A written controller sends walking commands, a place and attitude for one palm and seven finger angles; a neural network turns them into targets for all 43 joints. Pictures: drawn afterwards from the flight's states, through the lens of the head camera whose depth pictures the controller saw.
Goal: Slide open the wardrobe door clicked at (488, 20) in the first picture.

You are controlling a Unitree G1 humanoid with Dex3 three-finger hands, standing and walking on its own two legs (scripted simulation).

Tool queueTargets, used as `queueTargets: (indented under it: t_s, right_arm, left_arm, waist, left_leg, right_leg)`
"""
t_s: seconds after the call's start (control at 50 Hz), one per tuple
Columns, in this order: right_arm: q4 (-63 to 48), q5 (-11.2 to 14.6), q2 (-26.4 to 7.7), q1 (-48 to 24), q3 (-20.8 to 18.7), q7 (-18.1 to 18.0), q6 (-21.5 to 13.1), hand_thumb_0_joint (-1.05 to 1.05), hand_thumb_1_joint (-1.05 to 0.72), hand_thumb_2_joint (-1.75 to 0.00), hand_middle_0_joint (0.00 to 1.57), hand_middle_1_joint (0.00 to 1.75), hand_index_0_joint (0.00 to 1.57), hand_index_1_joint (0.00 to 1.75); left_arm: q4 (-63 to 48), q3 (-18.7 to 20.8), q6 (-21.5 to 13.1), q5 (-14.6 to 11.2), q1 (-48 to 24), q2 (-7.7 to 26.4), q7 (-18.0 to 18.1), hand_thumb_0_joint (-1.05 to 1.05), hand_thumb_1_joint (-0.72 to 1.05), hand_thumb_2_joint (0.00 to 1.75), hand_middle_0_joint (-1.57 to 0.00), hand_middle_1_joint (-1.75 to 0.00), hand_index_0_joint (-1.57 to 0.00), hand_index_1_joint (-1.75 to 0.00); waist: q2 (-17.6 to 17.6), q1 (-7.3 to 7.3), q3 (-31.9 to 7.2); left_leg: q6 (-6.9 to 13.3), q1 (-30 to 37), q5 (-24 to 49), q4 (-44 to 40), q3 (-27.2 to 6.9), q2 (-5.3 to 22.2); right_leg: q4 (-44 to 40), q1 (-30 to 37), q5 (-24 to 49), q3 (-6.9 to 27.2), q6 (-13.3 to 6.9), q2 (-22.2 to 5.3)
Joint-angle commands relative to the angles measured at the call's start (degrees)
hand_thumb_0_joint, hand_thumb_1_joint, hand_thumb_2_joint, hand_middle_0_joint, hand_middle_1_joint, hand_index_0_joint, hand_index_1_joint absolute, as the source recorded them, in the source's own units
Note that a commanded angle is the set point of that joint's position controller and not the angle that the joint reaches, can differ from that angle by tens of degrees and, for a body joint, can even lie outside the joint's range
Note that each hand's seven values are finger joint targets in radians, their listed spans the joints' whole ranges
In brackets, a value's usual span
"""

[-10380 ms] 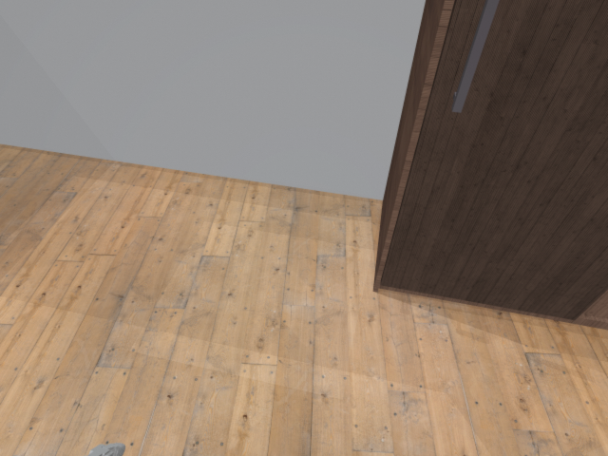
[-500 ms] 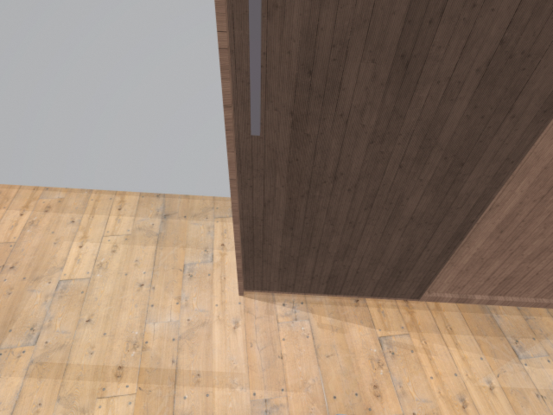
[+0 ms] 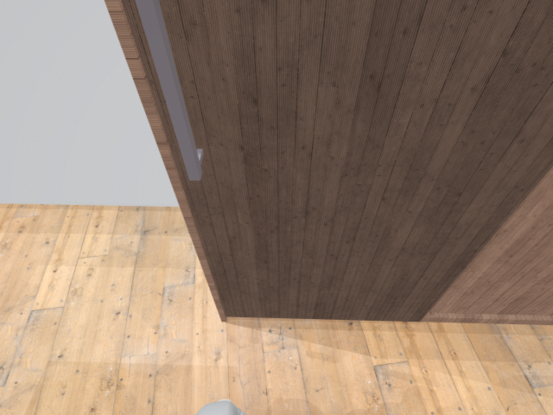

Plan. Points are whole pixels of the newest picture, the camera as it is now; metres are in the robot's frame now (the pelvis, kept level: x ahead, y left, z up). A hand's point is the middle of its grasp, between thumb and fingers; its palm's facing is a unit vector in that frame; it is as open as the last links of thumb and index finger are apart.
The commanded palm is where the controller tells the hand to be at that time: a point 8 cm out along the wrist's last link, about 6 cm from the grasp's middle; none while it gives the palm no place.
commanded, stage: come to a stop and stand still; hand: left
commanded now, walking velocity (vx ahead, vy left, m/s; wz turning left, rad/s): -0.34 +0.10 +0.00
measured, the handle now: (176, 85) +0.50 +0.17 +0.22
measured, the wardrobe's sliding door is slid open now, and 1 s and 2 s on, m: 0.00 0.00 0.00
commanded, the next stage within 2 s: look again from close up in 1.42 s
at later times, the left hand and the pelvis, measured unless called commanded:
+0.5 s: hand out of the picture +0.03 +0.16 -0.17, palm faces +0.03 -0.95 -0.30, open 7.4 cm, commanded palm none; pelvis -0.01 -0.04 -0.01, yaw -1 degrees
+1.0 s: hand out of the picture -0.05 +0.12 -0.17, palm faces +0.05 -0.98 -0.19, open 7.3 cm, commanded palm none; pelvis -0.06 -0.06 +0.00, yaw -1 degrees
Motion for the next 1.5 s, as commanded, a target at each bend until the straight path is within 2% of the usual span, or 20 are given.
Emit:
queueTargets:
  t_s: [0.0, 0.04, 0.08, 0.16, 0.28, 0.36, 0.38, 0.4, 0.42, 0.48, 0.62, 0.72, 0.78, 0.88, 1.08, 1.36, 1.38, 1.4, 1.44, 1.48]
  right_arm:
    - [0.31, 0.6, 1.22, 3.76, 1.52, -0.81, -0.85, 0.0, -0.9, -0.9, 0.2, 0.3, 0.2, 0.3]
    - [0.38, 0.75, -1.25, 5.2, 0.84, -1.21, -0.83, 0.0, -0.9, -0.9, 0.2, 0.3, 0.2, 0.3]
    - [-0.53, 0.56, -6.67, 5.23, -0.4, -1.94, -0.5, 0.0, -0.9, -0.9, 0.2, 0.3, 0.2, 0.3]
    - [-2.18, 0.36, -7.3, 0.44, -0.78, -3.08, 0.96, 0.0, -0.9, -0.9, 0.2, 0.3, 0.2, 0.3]
    - [-5.38, -0.3, -8.89, -3.84, -2.55, -2.35, 1.77, 0.0, -0.9, -0.9, 0.2, 0.3, 0.2, 0.3]
    - [-5.6, 0.01, -8.13, -5.32, -2.79, -1.47, 2.06, 0.0, -0.9, -0.9, 0.2, 0.3, 0.2, 0.3]
    - [-5.88, 0.46, -6.21, -5.04, -2.67, -1.15, 2.24, 0.0, -0.9, -0.9, 0.2, 0.3, 0.2, 0.3]
    - [-6.83, 0.93, -2.06, -4.26, -1.95, -0.78, 2.57, 0.0, -0.9, -0.9, 0.2, 0.3, 0.2, 0.3]
    - [-8.11, 0.76, -2.17, -7.2, -1.79, -0.47, 3.13, 0.0, -0.9, -0.9, 0.2, 0.3, 0.2, 0.3]
    - [-5.56, 0.1, -3.16, -5.6, -1.99, -0.27, 3.99, 0.0, -0.9, -0.9, 0.2, 0.3, 0.2, 0.3]
    - [-2.31, 0.73, -1.39, -0.91, 0.06, -1.02, 1.42, 0.0, -0.9, -0.9, 0.2, 0.3, 0.2, 0.3]
    - [1.32, 0.34, -4.67, 3.68, 0.79, -1.99, -0.46, 0.0, -0.9, -0.9, 0.2, 0.3, 0.2, 0.3]
    - [2.94, 0.41, -3.36, 3.33, 1.44, -2.1, -0.12, 0.0, -0.9, -0.9, 0.2, 0.3, 0.2, 0.3]
    - [3.83, 0.14, -2.09, 5.98, 1.6, -1.91, 0.84, 0.0, -0.9, -0.9, 0.2, 0.3, 0.2, 0.3]
    - [4.16, 0.07, -0.76, 10.83, 1.55, -1.88, 0.69, 0.0, -0.9, -0.9, 0.2, 0.3, 0.2, 0.3]
    - [4.36, 0.33, 0.06, 12.79, 1.65, -2.16, -0.46, 0.0, -0.9, -0.9, 0.2, 0.3, 0.2, 0.3]
    - [0.61, 0.3, -2.77, 3.96, 1.93, -1.21, -1.33, 0.0, -0.9, -0.9, 0.2, 0.3, 0.2, 0.3]
    - [-1.35, 0.61, -0.55, 6.36, 2.79, -0.99, -1.7, 0.0, -0.9, -0.9, 0.2, 0.3, 0.2, 0.3]
    - [-0.07, 0.36, 0.47, 13.49, 2.44, -1.57, -2.1, 0.0, -0.9, -0.9, 0.2, 0.3, 0.2, 0.3]
    - [-0.11, 0.41, -1.09, 12.58, 2.33, -1.72, -1.72, 0.0, -0.9, -0.9, 0.2, 0.3, 0.2, 0.3]
  left_arm:
    - [-0.96, 0.42, -0.22, -0.58, 2.52, 6.82, 1.17, 0.0, 0.9, 0.9, -0.2, -0.3, -0.2, -0.3]
    - [-0.96, 0.64, 0.77, -1.08, 2.43, 7.21, 1.66, 0.0, 0.9, 0.9, -0.2, -0.3, -0.2, -0.3]
    - [-1.69, 0.22, 2.07, -1.34, 5.2, 4.74, 2.12, 0.0, 0.9, 0.9, -0.2, -0.3, -0.2, -0.3]
    - [-2.1, 1.06, 4.4, -1.28, 4.12, 5.76, 2.14, 0.0, 0.9, 0.9, -0.2, -0.3, -0.2, -0.3]
    - [-4.42, 1.72, 4.7, -0.83, 4.23, 3.76, 1.51, 0.0, 0.9, 0.9, -0.2, -0.3, -0.2, -0.3]
    - [-4.16, 1.37, 3.84, -0.49, 7.62, 3.73, 1.16, 0.0, 0.9, 0.9, -0.2, -0.3, -0.2, -0.3]
    - [-4.03, 1.61, 3.56, -0.05, 8.34, 5.79, 1.31, 0.0, 0.9, 0.9, -0.2, -0.3, -0.2, -0.3]
    - [-4.9, 1.84, 2.85, 0.56, 6.15, 10.49, 1.39, 0.0, 0.9, 0.9, -0.2, -0.3, -0.2, -0.3]
    - [-6.7, 2.0, 3.08, 0.39, 2.26, 13.01, 1.23, 0.0, 0.9, 0.9, -0.2, -0.3, -0.2, -0.3]
    - [-8.0, 1.8, 3.16, 0.25, -4.17, 10.94, 1.27, 0.0, 0.9, 0.9, -0.2, -0.3, -0.2, -0.3]
    - [-4.31, 1.23, 1.82, -0.34, 2.67, 10.28, 1.23, 0.0, 0.9, 0.9, -0.2, -0.3, -0.2, -0.3]
    - [-2.6, 0.16, 1.8, -1.56, 1.32, 6.54, 0.99, 0.0, 0.9, 0.9, -0.2, -0.3, -0.2, -0.3]
    - [-0.71, 0.07, 2.17, -1.46, -0.81, 7.52, 0.96, 0.0, 0.9, 0.9, -0.2, -0.3, -0.2, -0.3]
    - [0.93, -0.16, 2.66, -1.22, 0.09, 7.04, 0.83, 0.0, 0.9, 0.9, -0.2, -0.3, -0.2, -0.3]
    - [1.37, 0.0, 2.52, -1.0, 3.1, 5.42, 1.01, 0.0, 0.9, 0.9, -0.2, -0.3, -0.2, -0.3]
    - [2.42, -0.4, 1.96, -0.94, 6.26, 3.41, 1.17, 0.0, 0.9, 0.9, -0.2, -0.3, -0.2, -0.3]
    - [3.71, -1.47, 0.87, -0.45, 10.63, 5.08, 3.41, 0.0, 0.9, 0.9, -0.2, -0.3, -0.2, -0.3]
    - [3.44, -1.32, -0.64, -0.42, 9.84, 7.6, 2.8, 0.0, 0.9, 0.9, -0.2, -0.3, -0.2, -0.3]
    - [1.42, -0.92, -0.33, -0.56, 7.45, 6.6, 2.16, 0.0, 0.9, 0.9, -0.2, -0.3, -0.2, -0.3]
    - [0.77, -1.35, 0.44, -0.9, 5.38, 4.95, 1.76, 0.0, 0.9, 0.9, -0.2, -0.3, -0.2, -0.3]
  waist:
    - [-5.85, 0.34, -4.42]
    - [-4.95, -0.61, -5.74]
    - [4.38, -0.24, -6.64]
    - [11.59, -0.14, -2.27]
    - [5.05, 0.16, -9.61]
    - [4.71, 1.84, -9.81]
    - [-0.97, 2.2, -7.76]
    - [-14.94, 1.15, -3.73]
    - [-17.78, 1.64, 0.5]
    - [-14.01, -0.24, 4.31]
    - [-8.77, 1.83, -3.6]
    - [1.37, 1.48, -6.72]
    - [3.42, 1.22, -3.68]
    - [-1.65, 0.84, 4.4]
    - [-4.27, 0.31, 3.96]
    - [-1.06, 0.69, 2.51]
    - [3.96, 3.29, 3.6]
    - [0.48, 0.14, -1.24]
    - [-0.09, -1.44, -10.49]
    - [-3.18, -1.2, -5.57]
  left_leg:
    - [-0.52, 9.16, 7.08, -16.16, -0.57, -1.91]
    - [0.14, 16.54, 24.64, -24.96, -1.53, -0.87]
    - [5.99, 25.13, 56.85, -21.97, -8.96, 9.91]
    - [14.18, 16.61, 54.19, -28.96, -12.98, 15.52]
    - [13.32, 19.37, 38.46, -26.41, -10.65, 12.81]
    - [8.91, 12.89, 19.52, -23.79, -8.31, 8.6]
    - [5.95, 8.13, 8.98, -20.01, -6.43, 4.78]
    - [1.78, 1.87, -3.42, -13.1, -2.33, -2.02]
    - [0.69, 3.1, -10.67, -5.77, -2.84, -3.87]
    - [1.71, 3.7, -6.3, 6.14, -6.71, -3.28]
    - [0.02, 7.84, -4.71, -14.48, -2.9, -3.38]
    - [3.12, 20.11, 21.68, -27.55, -9.53, 4.0]
    - [2.04, 15.97, 13.72, -29.08, -7.49, 2.46]
    - [1.84, 12.38, 0.18, -31.56, -5.98, -0.15]
    - [2.56, 11.69, -2.64, -31.42, -5.69, -1.06]
    - [3.17, 10.15, -0.86, -32.63, -7.4, 0.05]
    - [0.89, 8.56, 2.78, -21.05, -2.19, 0.42]
    - [0.59, 10.13, 5.53, -20.8, -3.98, -1.89]
    - [1.53, 14.89, 8.2, -23.0, -5.27, -2.05]
    - [2.43, 12.65, 7.82, -24.57, -6.8, -0.61]
  right_leg:
    - [-2.5, 4.54, 37.84, 8.45, -4.67, -13.48]
    - [3.55, 2.44, 33.25, 7.22, -1.29, -11.54]
    - [7.26, -5.78, 11.57, 4.98, 3.24, -6.36]
    - [29.22, -8.11, -22.31, 8.98, 4.38, -2.81]
    - [29.68, -9.97, -17.28, 8.66, 4.86, -1.72]
    - [6.72, 1.03, -3.44, 5.46, 4.88, -1.62]
    - [-1.38, 3.57, 0.66, 8.96, 4.53, -4.06]
    - [-8.4, 0.54, 0.63, 23.45, 0.5, -14.34]
    - [-12.48, -9.37, -0.7, 27.91, -4.84, -21.54]
    - [-12.93, -15.26, -8.8, 22.64, -5.47, -16.42]
    - [-3.18, 4.6, 22.32, 17.14, -5.81, -13.83]
    - [-1.12, 1.75, 13.71, 12.09, 1.54, -6.78]
    - [-3.13, 4.41, 10.16, 11.25, 1.99, -6.74]
    - [-10.24, -0.44, -7.04, 14.09, 2.02, -6.63]
    - [-11.52, -3.25, -12.42, 14.53, 2.52, -6.24]
    - [-7.5, -1.21, -4.15, 12.66, 2.16, -6.0]
    - [-3.57, -1.61, 8.22, 13.18, 1.59, -8.48]
    - [-3.11, 0.68, 21.68, 14.69, -0.07, -11.46]
    - [0.79, 4.11, 17.61, 13.15, -1.15, -10.51]
    - [-0.61, 0.37, 2.91, 11.46, 0.0, -8.04]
